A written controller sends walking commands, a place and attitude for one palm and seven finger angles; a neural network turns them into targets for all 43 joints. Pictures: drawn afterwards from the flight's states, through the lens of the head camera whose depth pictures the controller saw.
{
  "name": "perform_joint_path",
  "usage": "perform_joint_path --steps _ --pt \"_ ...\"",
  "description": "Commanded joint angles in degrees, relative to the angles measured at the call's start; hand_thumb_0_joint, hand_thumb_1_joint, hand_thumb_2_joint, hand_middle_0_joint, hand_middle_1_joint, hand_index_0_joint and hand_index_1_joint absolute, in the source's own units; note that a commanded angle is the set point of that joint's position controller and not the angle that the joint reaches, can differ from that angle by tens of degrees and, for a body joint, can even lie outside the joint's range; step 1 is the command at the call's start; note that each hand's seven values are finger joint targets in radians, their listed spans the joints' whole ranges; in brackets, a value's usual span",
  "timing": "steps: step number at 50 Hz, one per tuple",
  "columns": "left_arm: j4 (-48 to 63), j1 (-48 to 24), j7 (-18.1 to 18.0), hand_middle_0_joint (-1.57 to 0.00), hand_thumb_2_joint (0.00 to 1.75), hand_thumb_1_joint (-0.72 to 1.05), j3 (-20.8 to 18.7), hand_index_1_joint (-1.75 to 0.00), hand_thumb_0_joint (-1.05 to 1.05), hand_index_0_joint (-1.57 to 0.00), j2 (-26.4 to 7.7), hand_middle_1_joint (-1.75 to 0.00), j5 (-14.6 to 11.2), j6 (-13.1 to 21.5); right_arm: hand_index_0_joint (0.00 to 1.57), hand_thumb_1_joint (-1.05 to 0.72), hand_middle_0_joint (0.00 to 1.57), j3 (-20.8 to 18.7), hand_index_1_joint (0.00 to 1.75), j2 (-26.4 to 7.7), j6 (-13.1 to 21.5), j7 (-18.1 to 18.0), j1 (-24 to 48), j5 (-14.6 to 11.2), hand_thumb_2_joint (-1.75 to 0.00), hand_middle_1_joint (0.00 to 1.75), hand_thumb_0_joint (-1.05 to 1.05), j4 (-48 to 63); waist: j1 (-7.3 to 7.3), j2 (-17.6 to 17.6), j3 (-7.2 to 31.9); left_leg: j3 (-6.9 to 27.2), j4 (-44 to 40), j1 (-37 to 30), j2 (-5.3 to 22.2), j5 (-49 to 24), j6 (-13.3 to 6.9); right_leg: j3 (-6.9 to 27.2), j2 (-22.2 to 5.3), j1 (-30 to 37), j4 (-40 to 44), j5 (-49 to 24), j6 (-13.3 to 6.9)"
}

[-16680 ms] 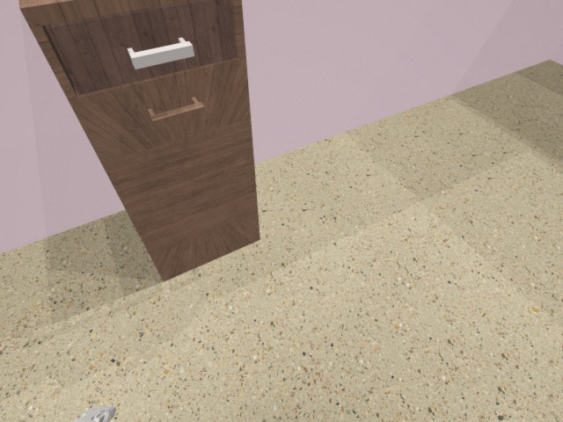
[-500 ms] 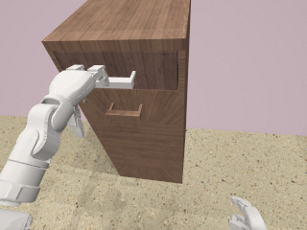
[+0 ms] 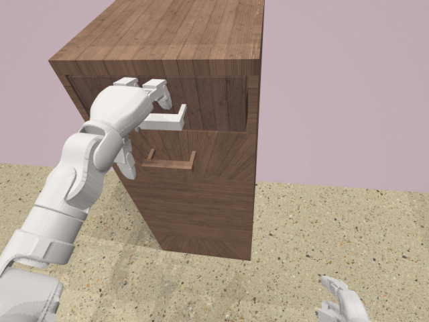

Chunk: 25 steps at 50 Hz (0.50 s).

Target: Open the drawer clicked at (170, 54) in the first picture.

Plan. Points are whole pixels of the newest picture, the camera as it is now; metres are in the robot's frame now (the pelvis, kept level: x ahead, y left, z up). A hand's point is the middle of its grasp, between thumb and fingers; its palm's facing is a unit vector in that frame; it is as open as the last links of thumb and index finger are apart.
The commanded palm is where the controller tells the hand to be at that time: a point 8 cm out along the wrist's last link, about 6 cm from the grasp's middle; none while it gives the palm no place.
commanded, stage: move the hooked fingers above the handle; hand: left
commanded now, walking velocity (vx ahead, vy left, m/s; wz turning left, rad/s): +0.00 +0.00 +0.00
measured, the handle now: (155, 114) +0.50 +0.18 +0.13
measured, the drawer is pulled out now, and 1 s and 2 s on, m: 0.00 0.00 0.00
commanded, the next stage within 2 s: none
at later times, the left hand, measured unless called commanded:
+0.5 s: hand (143, 108) +0.45 +0.17 +0.18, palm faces +0.07 -0.07 -0.99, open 13.8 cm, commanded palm +0.43 +0.20 +0.24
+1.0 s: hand (139, 106) +0.45 +0.18 +0.18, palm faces +0.07 -0.03 -1.00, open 13.8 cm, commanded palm +0.43 +0.20 +0.24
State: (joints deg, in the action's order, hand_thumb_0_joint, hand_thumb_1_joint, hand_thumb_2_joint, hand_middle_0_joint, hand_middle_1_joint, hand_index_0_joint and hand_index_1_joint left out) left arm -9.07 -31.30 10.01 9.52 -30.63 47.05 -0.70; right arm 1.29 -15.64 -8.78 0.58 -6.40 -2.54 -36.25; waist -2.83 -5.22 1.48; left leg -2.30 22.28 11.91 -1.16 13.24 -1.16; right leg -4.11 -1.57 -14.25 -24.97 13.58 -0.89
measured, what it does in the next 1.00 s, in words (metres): stands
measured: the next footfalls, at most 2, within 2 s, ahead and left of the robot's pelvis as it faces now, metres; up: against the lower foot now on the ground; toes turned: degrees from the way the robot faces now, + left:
none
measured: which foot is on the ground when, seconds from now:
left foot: down 0.00-1.00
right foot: down 0.00-1.00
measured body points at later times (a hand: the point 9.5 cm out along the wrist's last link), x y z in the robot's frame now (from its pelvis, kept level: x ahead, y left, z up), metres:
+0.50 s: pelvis +0.00 +0.00 +0.00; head +0.04 -0.03 +0.45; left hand +0.44 +0.18 +0.24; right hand +0.14 -0.25 -0.13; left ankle -0.02 +0.11 -0.74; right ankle -0.01 -0.11 -0.74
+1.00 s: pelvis +0.00 +0.00 +0.00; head +0.03 -0.03 +0.45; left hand +0.44 +0.18 +0.24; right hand +0.12 -0.26 -0.14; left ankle -0.02 +0.11 -0.74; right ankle -0.01 -0.11 -0.74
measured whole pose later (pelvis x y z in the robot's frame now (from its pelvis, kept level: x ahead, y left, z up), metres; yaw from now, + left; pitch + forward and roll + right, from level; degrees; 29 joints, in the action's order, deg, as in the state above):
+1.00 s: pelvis +0.00 +0.00 +0.00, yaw -1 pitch +6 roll +1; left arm -34.7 -47.9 4.2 9.2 -31.1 50.7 2.3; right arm -0.2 -16.0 -9.3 -2.0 -11.3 -3.3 -38.9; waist -0.3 -3.4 2.3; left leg -2.7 24.6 16.5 -0.5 13.8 -0.9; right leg -3.7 -0.9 -18.7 -26.5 13.6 -1.3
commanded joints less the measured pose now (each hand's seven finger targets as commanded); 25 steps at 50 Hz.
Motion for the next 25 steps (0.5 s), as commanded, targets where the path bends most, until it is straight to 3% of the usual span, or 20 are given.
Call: perform_joint_path --steps 1,4,7,9,12,15,16,18,20,21,22,23,25 --pt "3.0 -25.7 -5.8 -0.3 0.3 -0.5 -17.6 -1.2 0.0 -0.3 -19.1 -1.2 1.0 -3.2 0.2 -0.9 0.2 -1.9 0.3 -6.2 1.3 0.0 4.2 0.1 -0.9 0.3 0.0 6.6 -1.84 5.0 19.4 0.9 -0.4 -1.6 0.1 -23.9 0.3 2.6 0.6 13.0 0.1 -20.7 -1.4" --pt "-1.0 -24.5 -4.4 -0.3 0.3 -0.5 -12.5 -1.2 0.0 -0.3 -15.5 -1.2 2.9 -6.7 0.2 -0.9 0.2 -1.8 0.3 -6.7 0.2 0.2 4.7 -0.2 -0.9 0.3 0.0 7.0 -0.89 5.9 18.0 0.1 -0.5 -0.2 0.1 -22.6 0.1 2.8 0.3 12.3 0.0 -21.4 -1.1" --pt "-1.6 -24.3 -0.5 -0.3 0.3 -0.5 -5.5 -1.2 0.0 -0.3 -10.1 -1.2 3.3 -8.8 0.2 -0.9 0.2 -2.2 0.3 -7.1 -0.6 0.2 4.7 -0.9 -0.9 0.3 0.0 8.3 1.01 8.1 17.3 0.1 -0.1 -1.2 0.1 -20.4 -0.6 3.1 0.2 10.6 0.7 -20.7 -0.9" --pt "0.4 -26.6 2.0 -0.3 0.3 -0.5 -2.8 -1.2 0.0 -0.3 -8.7 -1.2 3.4 -8.0 0.2 -0.9 0.2 -2.6 0.3 -7.3 -0.7 -0.2 4.4 -1.1 -0.9 0.3 0.0 9.0 2.17 8.0 17.8 0.6 0.2 -2.4 -0.3 -19.2 -1.2 3.2 0.4 9.7 0.7 -20.5 -0.9" --pt "5.0 -32.9 4.0 -0.3 0.3 -0.5 -0.6 -1.2 0.0 -0.3 -7.9 -1.2 2.2 -3.8 0.2 -0.9 0.2 -2.7 0.3 -7.0 0.0 -1.3 3.4 -0.9 -0.9 0.3 0.0 9.1 3.7 6.8 19.3 1.4 0.7 -4.7 -0.8 -17.7 -1.8 3.5 0.4 8.0 0.8 -19.0 -0.8" --pt "6.0 -38.3 2.2 -0.3 0.3 -0.5 -5.1 -1.2 0.0 -0.3 -12.3 -1.2 0.9 1.9 0.2 -0.9 0.2 -3.1 0.3 -6.7 1.2 -2.5 0.6 -0.4 -0.9 0.3 0.0 7.4 3.68 3.8 21.2 2.2 1.2 -6.4 -0.9 -18.5 -1.5 3.4 0.8 7.2 0.7 -18.2 -1.1" --pt "7.2 -39.8 0.8 -0.3 0.3 -0.5 -8.1 -1.2 0.0 -0.3 -15.2 -1.2 0.3 3.6 0.2 -0.9 0.2 -3.2 0.3 -6.8 1.7 -2.7 -0.1 -0.1 -0.9 0.3 0.0 7.1 2.95 2.8 22.5 2.3 1.7 -6.7 -1.0 -19.5 -1.4 3.5 1.0 7.7 0.6 -18.8 -1.2" --pt "2.3 -42.2 -2.6 -0.3 0.3 -0.5 -11.3 -1.2 0.0 -0.3 -16.9 -1.2 0.0 5.5 0.2 -0.9 0.2 -3.1 0.3 -6.3 2.3 -2.9 -1.9 0.1 -0.9 0.3 0.0 5.5 2.67 2.7 22.2 2.3 1.9 -5.0 -1.0 -20.8 -0.9 2.9 1.1 7.6 0.0 -18.9 -1.4" --pt "-7.0 -41.3 -5.5 -0.3 0.3 -0.5 -11.5 -1.2 0.0 -0.3 -15.3 -1.2 -0.1 4.6 0.2 -0.9 0.2 -3.0 0.3 -6.2 2.2 -2.8 -3.2 -0.1 -0.9 0.3 0.0 4.1 2.79 4.9 19.3 1.8 1.7 -2.4 -0.7 -19.9 -0.5 2.2 1.3 6.4 0.0 -17.7 -1.3" --pt "-11.5 -40.3 -6.6 -0.3 0.3 -0.5 -13.4 -1.2 0.0 -0.3 -17.2 -1.2 0.3 3.6 0.2 -0.9 0.2 -3.1 0.3 -6.7 1.9 -2.5 -3.9 -0.2 -0.9 0.3 0.0 3.3 2.2 5.2 18.6 1.6 1.3 -0.8 -0.5 -19.6 -0.1 2.0 1.3 6.6 0.2 -16.8 -1.4" --pt "-15.2 -40.6 -7.4 -0.3 0.3 -0.5 -11.6 -1.2 0.0 -0.3 -15.3 -1.2 0.8 2.3 0.2 -0.9 0.2 -2.8 0.3 -6.6 1.7 -2.4 -3.5 -0.3 -0.9 0.3 0.0 3.0 2.25 6.5 17.3 1.1 1.1 0.6 -0.4 -18.4 -0.1 2.1 1.2 6.1 0.3 -16.2 -1.2" --pt "-18.4 -40.9 -8.1 -0.3 0.3 -0.5 -11.6 -1.2 0.0 -0.3 -15.8 -1.2 1.6 0.9 0.2 -0.9 0.2 -2.7 0.3 -6.8 1.4 -2.3 -3.6 -0.3 -0.9 0.3 0.0 2.5 2.17 6.9 16.5 0.9 0.7 1.7 -0.2 -17.4 0.0 2.0 1.2 5.8 0.3 -15.5 -1.2" --pt "-21.6 -42.2 -8.5 -0.3 0.3 -0.5 -10.0 -1.2 0.0 -0.3 -15.9 -1.2 4.2 -1.6 0.2 -0.9 0.2 -2.7 0.3 -7.3 0.8 -2.1 -3.5 -0.2 -0.9 0.3 0.0 2.5 1.89 5.8 18.6 0.5 0.7 2.3 0.1 -18.1 0.1 2.2 1.0 6.4 -0.4 -15.9 -1.3"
